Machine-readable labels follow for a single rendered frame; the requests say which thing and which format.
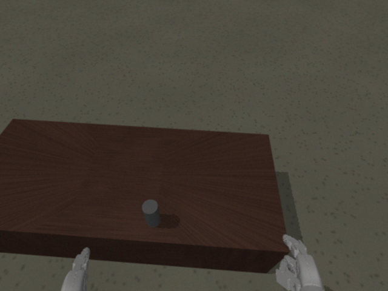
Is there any can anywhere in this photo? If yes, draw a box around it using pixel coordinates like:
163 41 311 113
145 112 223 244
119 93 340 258
142 199 161 227

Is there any left robot hand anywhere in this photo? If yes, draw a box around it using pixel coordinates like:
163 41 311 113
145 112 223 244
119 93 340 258
61 247 90 291

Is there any right robot hand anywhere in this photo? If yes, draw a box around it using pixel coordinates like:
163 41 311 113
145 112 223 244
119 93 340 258
276 234 323 291

